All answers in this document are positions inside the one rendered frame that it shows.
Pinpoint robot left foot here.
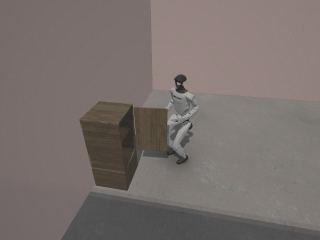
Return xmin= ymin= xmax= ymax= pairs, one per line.
xmin=176 ymin=155 xmax=188 ymax=165

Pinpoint robot right upper arm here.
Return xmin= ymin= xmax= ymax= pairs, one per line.
xmin=169 ymin=87 xmax=176 ymax=104

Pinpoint right robot forearm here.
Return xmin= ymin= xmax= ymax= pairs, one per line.
xmin=165 ymin=101 xmax=173 ymax=112

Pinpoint left robot forearm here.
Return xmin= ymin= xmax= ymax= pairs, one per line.
xmin=183 ymin=106 xmax=199 ymax=121

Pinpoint robot head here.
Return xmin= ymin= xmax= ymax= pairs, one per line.
xmin=174 ymin=74 xmax=188 ymax=94

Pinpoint robot left upper arm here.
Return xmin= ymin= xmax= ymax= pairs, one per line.
xmin=185 ymin=92 xmax=199 ymax=110

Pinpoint cupboard door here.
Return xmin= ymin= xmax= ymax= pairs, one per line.
xmin=134 ymin=107 xmax=168 ymax=152

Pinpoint robot left hand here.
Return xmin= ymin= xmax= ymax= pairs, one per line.
xmin=170 ymin=114 xmax=185 ymax=125

